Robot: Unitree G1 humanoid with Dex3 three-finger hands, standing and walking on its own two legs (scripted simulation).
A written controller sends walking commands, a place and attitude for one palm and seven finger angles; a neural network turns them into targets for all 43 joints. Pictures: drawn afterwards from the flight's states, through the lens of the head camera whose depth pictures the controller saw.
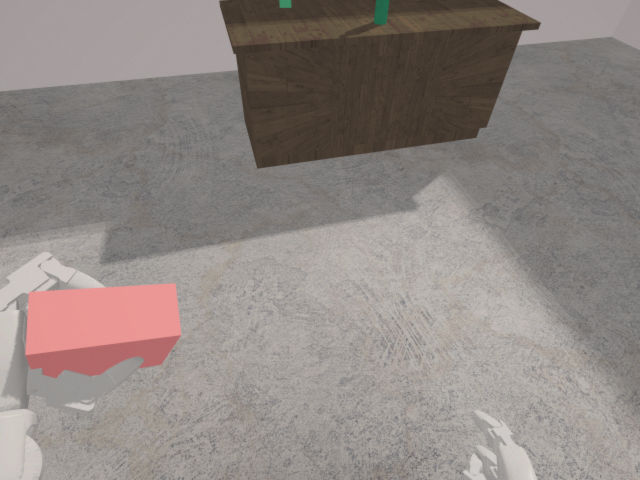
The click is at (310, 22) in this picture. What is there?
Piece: table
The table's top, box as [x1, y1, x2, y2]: [219, 0, 540, 53]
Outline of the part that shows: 219,1 234,53 537,29 540,23 498,0 389,0 387,21 383,25 378,25 373,22 375,0 291,0 290,8 280,8 278,0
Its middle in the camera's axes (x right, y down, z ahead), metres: +0.26 -1.08 +1.85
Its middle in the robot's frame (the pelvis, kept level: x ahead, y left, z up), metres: +2.11 -0.14 -0.12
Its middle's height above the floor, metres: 0.65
